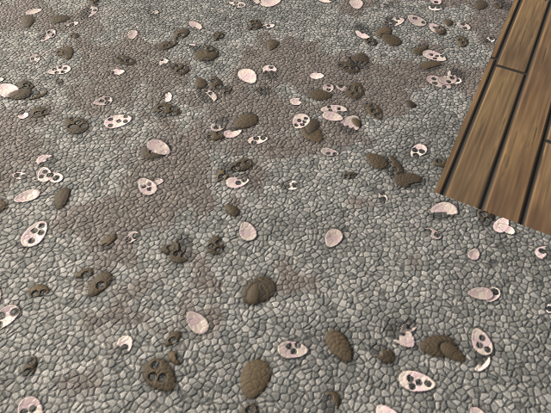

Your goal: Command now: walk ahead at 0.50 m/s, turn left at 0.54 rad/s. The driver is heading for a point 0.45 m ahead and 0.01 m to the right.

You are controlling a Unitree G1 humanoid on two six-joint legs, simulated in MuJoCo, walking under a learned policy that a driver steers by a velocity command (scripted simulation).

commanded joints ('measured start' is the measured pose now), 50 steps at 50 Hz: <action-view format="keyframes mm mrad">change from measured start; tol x16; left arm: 1 31 105 33 -66 13 2 5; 11 -246 84 20 -142 -8 -13 -16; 18 202 238 86 -21 9 -20 -21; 27 -39 105 27 5 6 6 -13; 50 39 85 -6 161 5 110 24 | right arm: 1 -22 -128 -32 -80 -3 -17 -17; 18 261 -40 9 -39 24 0 -50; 21 33 -143 -21 -58 -4 10 -58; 50 -155 -59 -4 -20 -18 37 -33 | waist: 1 37 59 -101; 15 32 147 -104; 18 61 -319 -374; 22 30 -31 -81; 50 38 43 -154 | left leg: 1 132 252 -309 -237 270 208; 14 199 246 -404 -62 112 88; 16 139 165 -326 202 164 36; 18 -366 4 -162 748 -432 -72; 20 -402 79 -171 839 -316 -91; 36 181 150 -61 -87 296 -50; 37 304 266 -165 -28 599 -5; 41 227 214 -158 18 316 26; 50 217 188 -128 55 493 14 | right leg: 1 -130 -39 9 -87 76 38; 8 -43 49 -11 -561 439 80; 15 176 60 0 -725 328 -18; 16 384 -31 72 -705 309 -73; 18 805 -358 754 -837 26 -307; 23 327 -188 211 -842 753 -221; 27 287 -138 55 -857 944 -221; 34 299 -139 46 -814 668 -182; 38 151 19 -42 -675 66 -9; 50 284 8 -40 -719 263 16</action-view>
